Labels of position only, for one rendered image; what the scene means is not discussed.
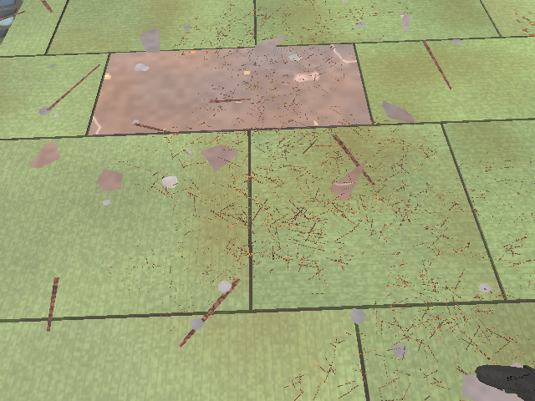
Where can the robot right hand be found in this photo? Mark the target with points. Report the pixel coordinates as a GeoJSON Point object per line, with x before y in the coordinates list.
{"type": "Point", "coordinates": [520, 381]}

